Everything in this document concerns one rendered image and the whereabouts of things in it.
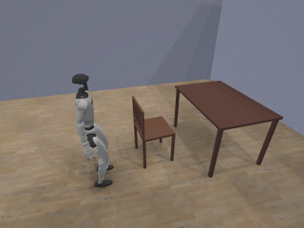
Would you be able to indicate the robot right upper arm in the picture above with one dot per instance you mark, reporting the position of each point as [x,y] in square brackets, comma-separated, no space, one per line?
[81,111]

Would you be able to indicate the chair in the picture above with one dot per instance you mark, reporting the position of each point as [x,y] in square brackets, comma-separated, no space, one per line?
[150,129]

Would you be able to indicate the robot right thigh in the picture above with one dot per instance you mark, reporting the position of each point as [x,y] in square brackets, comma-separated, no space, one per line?
[100,149]

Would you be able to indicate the robot torso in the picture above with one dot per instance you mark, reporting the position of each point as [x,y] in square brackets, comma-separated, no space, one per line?
[90,128]

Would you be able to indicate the right robot forearm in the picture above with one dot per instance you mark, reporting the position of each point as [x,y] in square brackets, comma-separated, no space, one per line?
[82,134]

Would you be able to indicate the robot right hand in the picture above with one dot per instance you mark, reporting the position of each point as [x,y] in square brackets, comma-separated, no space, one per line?
[89,151]

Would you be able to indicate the table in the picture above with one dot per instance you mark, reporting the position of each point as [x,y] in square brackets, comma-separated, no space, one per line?
[226,108]

